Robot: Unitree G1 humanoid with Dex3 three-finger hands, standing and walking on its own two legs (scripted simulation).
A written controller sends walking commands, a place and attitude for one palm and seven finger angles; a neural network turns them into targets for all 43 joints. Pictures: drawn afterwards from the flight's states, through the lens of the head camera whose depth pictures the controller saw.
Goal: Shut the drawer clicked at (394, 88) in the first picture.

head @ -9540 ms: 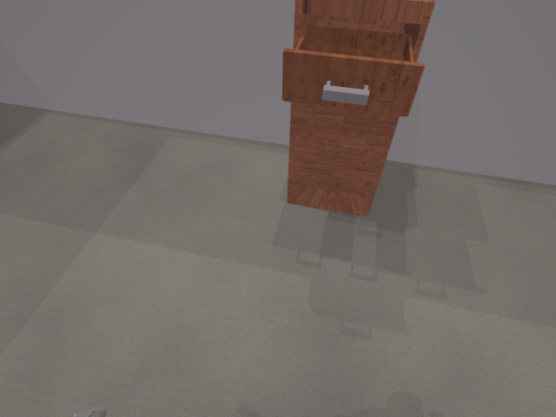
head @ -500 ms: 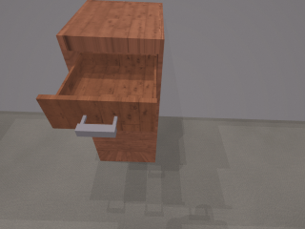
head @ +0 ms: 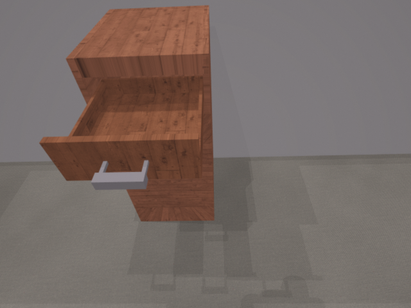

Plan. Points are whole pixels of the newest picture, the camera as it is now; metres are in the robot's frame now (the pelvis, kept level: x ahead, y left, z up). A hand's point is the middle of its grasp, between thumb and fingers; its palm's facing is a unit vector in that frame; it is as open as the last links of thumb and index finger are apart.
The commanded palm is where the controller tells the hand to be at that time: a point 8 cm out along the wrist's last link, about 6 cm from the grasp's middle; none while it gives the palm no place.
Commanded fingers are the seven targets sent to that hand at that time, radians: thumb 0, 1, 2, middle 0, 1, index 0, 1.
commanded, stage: look again from close up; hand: left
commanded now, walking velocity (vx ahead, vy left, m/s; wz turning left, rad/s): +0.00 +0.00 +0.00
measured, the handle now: (122, 172) +0.40 +0.22 +0.04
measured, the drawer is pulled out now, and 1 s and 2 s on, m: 0.28 0.28 0.28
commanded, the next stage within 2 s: shuffle to correct the standing spot in 0.10 s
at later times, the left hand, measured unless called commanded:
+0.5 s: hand out of the picture +0.00 +0.15 -0.18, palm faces +0.06 -0.98 -0.16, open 7.4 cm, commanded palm none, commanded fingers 0.00 0.90 0.90 -0.20 -0.30 -0.20 -0.30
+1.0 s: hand out of the picture +0.11 +0.20 -0.18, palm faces +0.07 -0.98 -0.19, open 7.4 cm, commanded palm none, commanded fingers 0.00 0.90 0.90 -0.20 -0.30 -0.20 -0.30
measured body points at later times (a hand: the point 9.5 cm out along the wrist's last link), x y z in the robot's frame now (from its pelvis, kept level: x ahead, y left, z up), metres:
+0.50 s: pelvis +0.02 -0.01 -0.01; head +0.03 -0.01 +0.44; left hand +0.00 +0.20 -0.17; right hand -0.02 -0.23 -0.16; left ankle -0.03 +0.12 -0.74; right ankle +0.02 -0.12 -0.74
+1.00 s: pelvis +0.10 +0.03 +0.00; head +0.12 +0.03 +0.45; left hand +0.11 +0.25 -0.16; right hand +0.11 -0.19 -0.16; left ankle +0.07 +0.12 -0.74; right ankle +0.10 -0.09 -0.70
